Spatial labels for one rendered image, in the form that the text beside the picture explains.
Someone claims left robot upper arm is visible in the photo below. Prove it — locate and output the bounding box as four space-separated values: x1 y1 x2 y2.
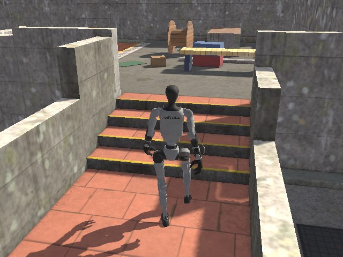
147 108 161 137

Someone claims humanoid robot torso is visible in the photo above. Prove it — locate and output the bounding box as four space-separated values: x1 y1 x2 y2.
159 106 184 161

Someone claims right robot forearm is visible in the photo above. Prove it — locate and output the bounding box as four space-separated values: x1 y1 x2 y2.
190 131 202 160

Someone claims left robot forearm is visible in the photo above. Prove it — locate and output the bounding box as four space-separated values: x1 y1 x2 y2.
144 129 153 147

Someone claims right robot hand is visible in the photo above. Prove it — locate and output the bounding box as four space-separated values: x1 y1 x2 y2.
190 159 203 175

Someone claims robot left shin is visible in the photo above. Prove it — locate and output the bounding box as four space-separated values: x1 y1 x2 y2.
158 183 168 219

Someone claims left robot hand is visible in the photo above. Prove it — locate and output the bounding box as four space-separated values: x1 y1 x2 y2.
144 145 156 156

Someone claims right robot upper arm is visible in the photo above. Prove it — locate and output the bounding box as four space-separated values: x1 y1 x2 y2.
183 108 196 139

